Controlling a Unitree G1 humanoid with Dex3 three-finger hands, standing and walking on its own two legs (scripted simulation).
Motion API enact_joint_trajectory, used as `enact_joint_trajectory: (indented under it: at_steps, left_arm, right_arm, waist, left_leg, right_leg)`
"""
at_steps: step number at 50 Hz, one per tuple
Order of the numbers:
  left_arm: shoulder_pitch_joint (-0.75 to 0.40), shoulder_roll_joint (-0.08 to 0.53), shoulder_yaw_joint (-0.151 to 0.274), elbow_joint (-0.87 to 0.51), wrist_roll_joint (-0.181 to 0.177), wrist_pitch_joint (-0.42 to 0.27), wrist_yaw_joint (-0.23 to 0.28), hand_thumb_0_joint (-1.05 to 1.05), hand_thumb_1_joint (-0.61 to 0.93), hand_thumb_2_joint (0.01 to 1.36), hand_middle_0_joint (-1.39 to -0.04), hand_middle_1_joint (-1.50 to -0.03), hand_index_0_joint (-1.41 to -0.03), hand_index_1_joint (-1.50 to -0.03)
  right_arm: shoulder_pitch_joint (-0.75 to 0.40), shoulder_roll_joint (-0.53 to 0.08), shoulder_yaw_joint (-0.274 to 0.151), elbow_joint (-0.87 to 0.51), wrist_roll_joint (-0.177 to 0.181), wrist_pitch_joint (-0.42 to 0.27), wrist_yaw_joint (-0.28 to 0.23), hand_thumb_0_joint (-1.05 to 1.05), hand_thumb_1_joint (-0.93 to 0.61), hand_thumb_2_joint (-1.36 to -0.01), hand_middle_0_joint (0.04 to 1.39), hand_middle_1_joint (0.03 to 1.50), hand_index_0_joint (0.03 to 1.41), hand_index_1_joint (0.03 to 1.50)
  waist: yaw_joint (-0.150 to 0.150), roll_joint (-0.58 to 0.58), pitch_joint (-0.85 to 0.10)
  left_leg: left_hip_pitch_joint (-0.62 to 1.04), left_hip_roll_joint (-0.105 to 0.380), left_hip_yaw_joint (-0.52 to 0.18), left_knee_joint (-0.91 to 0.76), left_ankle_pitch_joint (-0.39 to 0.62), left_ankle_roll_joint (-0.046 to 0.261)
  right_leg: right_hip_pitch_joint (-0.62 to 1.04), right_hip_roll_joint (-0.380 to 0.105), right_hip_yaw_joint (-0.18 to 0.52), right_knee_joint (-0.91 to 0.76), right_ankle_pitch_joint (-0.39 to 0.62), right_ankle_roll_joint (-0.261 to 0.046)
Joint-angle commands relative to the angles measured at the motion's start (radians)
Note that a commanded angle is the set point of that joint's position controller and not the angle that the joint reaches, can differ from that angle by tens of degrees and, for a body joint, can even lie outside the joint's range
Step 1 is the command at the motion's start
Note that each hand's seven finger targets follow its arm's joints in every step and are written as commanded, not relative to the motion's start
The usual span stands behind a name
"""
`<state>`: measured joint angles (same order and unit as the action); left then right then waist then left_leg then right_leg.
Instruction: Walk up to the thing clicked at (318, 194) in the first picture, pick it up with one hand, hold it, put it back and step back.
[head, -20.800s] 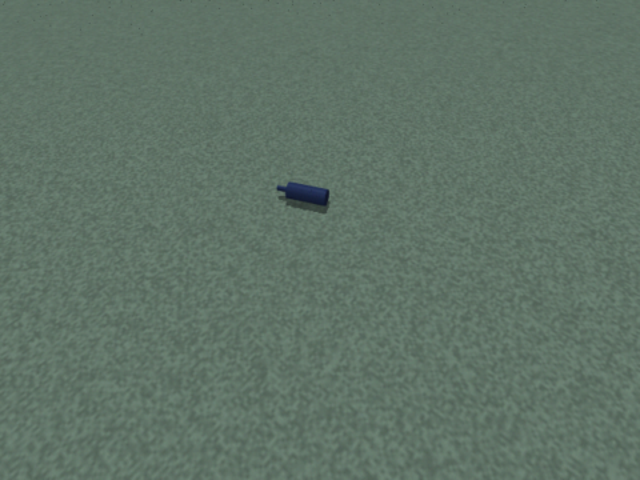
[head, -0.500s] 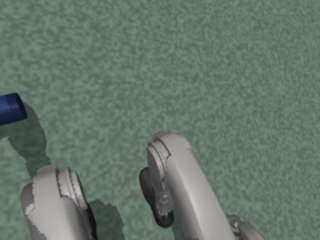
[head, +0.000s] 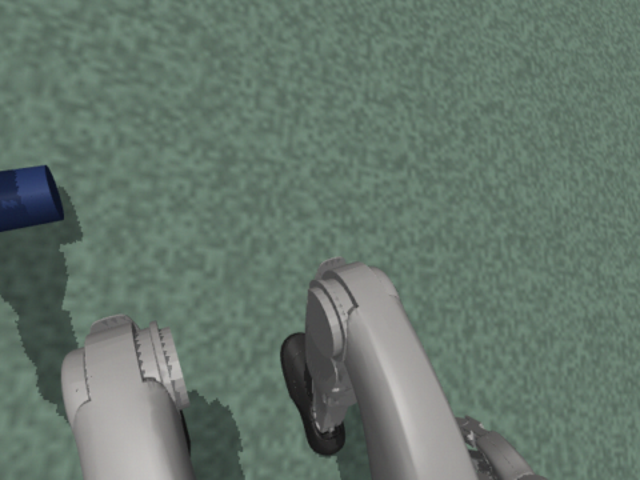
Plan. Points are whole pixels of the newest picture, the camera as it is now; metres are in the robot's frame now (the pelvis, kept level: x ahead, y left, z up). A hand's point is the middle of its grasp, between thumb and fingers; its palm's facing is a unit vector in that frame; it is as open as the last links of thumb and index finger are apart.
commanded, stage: rest palm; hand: left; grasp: from above
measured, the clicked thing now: out of the picture +0.48 +0.36 -0.29
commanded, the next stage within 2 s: close in 1.32 s
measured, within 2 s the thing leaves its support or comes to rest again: neither
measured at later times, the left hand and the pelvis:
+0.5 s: hand out of the picture +0.48 +0.33 -0.23, palm faces -0.46 -0.11 -0.88, open 14.4 cm; pelvis +0.00 +0.00 -0.01, yaw -2 degrees
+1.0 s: hand out of the picture +0.47 +0.33 -0.25, palm faces -0.46 -0.12 -0.88, open 14.1 cm; pelvis +0.00 +0.00 -0.02, yaw -3 degrees
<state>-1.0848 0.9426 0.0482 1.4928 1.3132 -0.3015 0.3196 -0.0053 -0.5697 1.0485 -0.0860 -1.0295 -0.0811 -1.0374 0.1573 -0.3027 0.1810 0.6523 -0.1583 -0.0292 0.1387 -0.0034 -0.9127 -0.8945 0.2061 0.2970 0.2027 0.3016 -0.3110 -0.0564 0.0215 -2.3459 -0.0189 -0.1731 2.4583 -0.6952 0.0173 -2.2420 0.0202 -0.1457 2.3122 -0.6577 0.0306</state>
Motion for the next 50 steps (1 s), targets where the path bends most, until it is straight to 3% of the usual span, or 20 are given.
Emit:
enact_joint_trajectory:
  at_steps: [1, 5, 9, 11, 12, 13, 14, 17, 22, 27, 29, 30, 32, 35, 37, 39, 41, 43, 45, 50]
  left_arm:
    - [-0.316, 0.227, 0.035, -0.119, 0.002, 0.013, 0.088, 0.000, -0.587, 1.051, -0.068, -0.985, -0.047, -1.007]
    - [-0.288, 0.223, 0.033, -0.016, 0.009, 0.023, 0.126, 0.000, -0.595, 1.061, -0.069, -0.967, -0.042, -0.994]
    - [-0.327, 0.285, 0.070, -0.007, 0.020, 0.018, 0.157, 0.000, -0.602, 1.080, -0.072, -0.971, -0.042, -1.002]
    - [-0.317, 0.287, 0.061, 0.020, 0.022, 0.015, 0.174, 0.000, -0.580, 1.041, -0.070, -0.979, -0.049, -1.000]
    - [-0.308, 0.255, 0.037, 0.035, 0.022, 0.020, 0.173, 0.000, -0.582, 1.046, -0.071, -0.975, -0.049, -0.998]
    - [-0.316, 0.317, 0.084, 0.013, 0.020, 0.017, 0.183, 0.000, -0.576, 1.047, -0.070, -0.978, -0.049, -0.999]
    - [-0.314, 0.344, 0.093, 0.020, 0.022, 0.019, 0.188, 0.000, -0.584, 1.058, -0.071, -0.972, -0.047, -0.996]
    - [-0.309, 0.311, 0.068, 0.016, 0.016, 0.023, 0.197, 0.000, -0.585, 1.054, -0.067, -0.970, -0.043, -0.994]
    - [-0.262, 0.373, 0.124, 0.036, 0.014, 0.038, 0.199, 0.000, -0.593, 1.057, -0.069, -0.967, -0.042, -0.995]
    - [-0.240, 0.358, 0.098, 0.004, -0.005, 0.037, 0.185, 0.000, -0.578, 1.038, -0.063, -0.977, -0.043, -0.998]
    - [-0.220, 0.391, 0.126, 0.015, -0.002, 0.036, 0.187, 0.000, -0.583, 1.048, -0.066, -0.972, -0.042, -0.996]
    - [-0.212, 0.399, 0.133, 0.016, -0.008, 0.033, 0.189, 0.000, -0.580, 1.043, -0.067, -0.970, -0.044, -0.993]
    - [-0.211, 0.382, 0.125, 0.021, -0.001, 0.028, 0.190, 0.000, -0.584, 1.045, -0.067, -0.961, -0.041, -0.986]
    - [-0.226, 0.349, 0.095, 0.008, -0.008, 0.021, 0.195, 0.000, -0.576, 1.040, -0.066, -0.975, -0.045, -0.997]
    - [-0.230, 0.385, 0.109, 0.018, -0.008, 0.014, 0.204, 0.000, -0.566, 1.047, -0.072, -0.978, -0.050, -1.000]
    - [-0.235, 0.351, 0.080, 0.012, 0.003, 0.012, 0.205, 0.000, -0.569, 1.044, -0.071, -0.981, -0.050, -1.002]
    - [-0.234, 0.354, 0.091, 0.041, 0.007, 0.012, 0.214, 0.000, -0.556, 1.056, -0.079, -0.989, -0.057, -1.011]
    - [-0.234, 0.368, 0.097, 0.034, 0.007, 0.008, 0.231, 0.000, -0.563, 1.074, -0.080, -0.994, -0.055, -1.019]
    - [-0.226, 0.355, 0.091, 0.082, 0.017, 0.013, 0.237, 0.000, -0.544, 1.081, -0.084, -1.015, -0.062, -1.036]
    - [-0.256, 0.340, 0.068, 0.061, 0.015, 0.015, 0.253, 0.000, -0.520, 1.085, -0.089, -1.043, -0.072, -1.059]
  right_arm:
    - [0.221, -0.285, -0.076, 0.012, -0.005, 0.004, -0.003, 0.000, -0.897, -0.901, 0.199, 0.300, 0.199, 0.300]
    - [0.214, -0.282, -0.057, 0.008, -0.012, -0.004, 0.000, 0.000, -0.895, -0.900, 0.199, 0.300, 0.199, 0.300]
    - [0.194, -0.301, -0.048, -0.010, -0.020, -0.030, -0.004, 0.000, -0.897, -0.900, 0.199, 0.300, 0.199, 0.300]
    - [0.187, -0.302, -0.036, -0.018, -0.025, -0.042, -0.005, 0.000, -0.896, -0.900, 0.199, 0.300, 0.199, 0.300]
    - [0.209, -0.298, -0.031, 0.002, -0.028, -0.047, -0.004, 0.000, -0.896, -0.899, 0.199, 0.300, 0.199, 0.300]
    - [0.192, -0.313, -0.037, -0.018, -0.029, -0.054, -0.006, 0.000, -0.894, -0.899, 0.199, 0.300, 0.199, 0.300]
    - [0.193, -0.321, -0.033, -0.021, -0.031, -0.060, -0.008, 0.000, -0.895, -0.899, 0.199, 0.300, 0.199, 0.300]
    - [0.188, -0.319, -0.024, -0.020, -0.034, -0.071, -0.007, 0.000, -0.895, -0.899, 0.199, 0.300, 0.199, 0.300]
    - [0.212, -0.342, -0.020, -0.020, -0.045, -0.082, 0.000, 0.000, -0.899, -0.902, 0.199, 0.300, 0.199, 0.300]
    - [0.185, -0.339, -0.012, -0.034, -0.044, -0.088, 0.006, 0.000, -0.898, -0.902, 0.199, 0.300, 0.200, 0.300]
    - [0.211, -0.357, -0.018, -0.026, -0.046, -0.087, 0.007, 0.000, -0.899, -0.902, 0.199, 0.300, 0.199, 0.300]
    - [0.200, -0.348, -0.014, -0.020, -0.046, -0.083, 0.007, 0.000, -0.899, -0.902, 0.199, 0.300, 0.200, 0.300]
    - [0.203, -0.353, -0.011, -0.027, -0.053, -0.083, 0.008, 0.000, -0.898, -0.902, 0.199, 0.300, 0.199, 0.300]
    - [0.177, -0.350, -0.008, -0.033, -0.053, -0.089, 0.012, 0.000, -0.897, -0.902, 0.199, 0.300, 0.199, 0.300]
    - [0.178, -0.359, -0.007, -0.024, -0.053, -0.091, 0.013, 0.000, -0.897, -0.902, 0.199, 0.300, 0.199, 0.300]
    - [0.167, -0.352, -0.003, -0.032, -0.054, -0.096, 0.016, 0.000, -0.898, -0.903, 0.199, 0.300, 0.199, 0.300]
    - [0.179, -0.364, -0.005, -0.025, -0.060, -0.100, 0.019, 0.000, -0.898, -0.903, 0.199, 0.300, 0.199, 0.300]
    - [0.175, -0.356, -0.001, -0.017, -0.059, -0.100, 0.022, 0.000, -0.899, -0.904, 0.199, 0.300, 0.199, 0.300]
    - [0.160, -0.361, 0.004, -0.021, -0.062, -0.104, 0.024, 0.000, -0.899, -0.904, 0.199, 0.300, 0.199, 0.300]
    - [0.153, -0.363, 0.007, -0.024, -0.065, -0.118, 0.036, 0.000, -0.900, -0.904, 0.199, 0.300, 0.199, 0.300]
  waist:
    - [-0.030, 0.509, -0.660]
    - [-0.059, 0.446, -0.604]
    - [-0.071, 0.448, -0.570]
    - [-0.077, 0.422, -0.562]
    - [-0.086, 0.432, -0.549]
    - [-0.079, 0.439, -0.569]
    - [-0.079, 0.446, -0.576]
    - [-0.085, 0.473, -0.584]
    - [-0.097, 0.448, -0.558]
    - [-0.082, 0.489, -0.585]
    - [-0.092, 0.474, -0.566]
    - [-0.078, 0.467, -0.566]
    - [-0.094, 0.453, -0.543]
    - [-0.091, 0.474, -0.543]
    - [-0.095, 0.465, -0.538]
    - [-0.096, 0.466, -0.527]
    - [-0.115, 0.456, -0.498]
    - [-0.104, 0.487, -0.528]
    - [-0.112, 0.473, -0.482]
    - [-0.120, 0.505, -0.499]
  left_leg:
    - [0.637, 0.023, 0.053, -0.276, 0.308, -0.009]
    - [0.554, 0.019, 0.064, -0.254, 0.263, 0.005]
    - [0.526, 0.024, 0.063, -0.247, 0.188, 0.005]
    - [0.494, 0.022, 0.066, -0.242, 0.156, 0.010]
    - [0.503, 0.020, 0.069, -0.245, 0.148, 0.009]
    - [0.510, 0.024, 0.062, -0.246, 0.144, 0.007]
    - [0.511, 0.027, 0.059, -0.239, 0.148, 0.007]
    - [0.539, 0.031, 0.050, -0.240, 0.183, -0.002]
    - [0.504, 0.033, 0.055, -0.201, 0.236, 0.001]
    - [0.535, 0.040, 0.047, -0.193, 0.258, -0.005]
    - [0.519, 0.037, 0.050, -0.186, 0.266, -0.005]
    - [0.498, 0.040, 0.047, -0.187, 0.260, -0.005]
    - [0.496, 0.040, 0.045, -0.173, 0.254, -0.004]
    - [0.518, 0.043, 0.036, -0.190, 0.232, -0.006]
    - [0.495, 0.044, 0.034, -0.187, 0.210, -0.004]
    - [0.512, 0.044, 0.033, -0.190, 0.216, -0.006]
    - [0.509, 0.046, 0.027, -0.181, 0.219, -0.007]
    - [0.535, 0.049, 0.017, -0.201, 0.229, -0.012]
    - [0.511, 0.049, 0.013, -0.191, 0.220, -0.014]
    - [0.537, 0.051, 0.007, -0.201, 0.221, -0.014]
  right_leg:
    - [0.259, 0.040, -0.074, -0.168, 0.279, -0.071]
    - [0.284, 0.045, -0.070, -0.182, 0.265, -0.063]
    - [0.273, 0.047, -0.068, -0.181, 0.210, -0.066]
    - [0.292, 0.048, -0.070, -0.186, 0.191, -0.062]
    - [0.282, 0.049, -0.069, -0.186, 0.185, -0.062]
    - [0.287, 0.050, -0.075, -0.184, 0.180, -0.060]
    - [0.290, 0.049, -0.072, -0.178, 0.182, -0.062]
    - [0.292, 0.050, -0.085, -0.166, 0.213, -0.061]
    - [0.328, 0.054, -0.084, -0.162, 0.252, -0.062]
    - [0.346, 0.060, -0.089, -0.155, 0.265, -0.065]
    - [0.355, 0.058, -0.091, -0.156, 0.274, -0.065]
    - [0.373, 0.060, -0.091, -0.157, 0.270, -0.064]
    - [0.356, 0.061, -0.095, -0.160, 0.264, -0.066]
    - [0.343, 0.066, -0.103, -0.160, 0.249, -0.064]
    - [0.350, 0.066, -0.106, -0.160, 0.235, -0.063]
    - [0.336, 0.067, -0.107, -0.153, 0.242, -0.061]
    - [0.312, 0.065, -0.113, -0.152, 0.242, -0.060]
    - [0.338, 0.067, -0.117, -0.143, 0.255, -0.058]
    - [0.295, 0.065, -0.125, -0.137, 0.242, -0.063]
    - [0.308, 0.068, -0.123, -0.132, 0.255, -0.057]
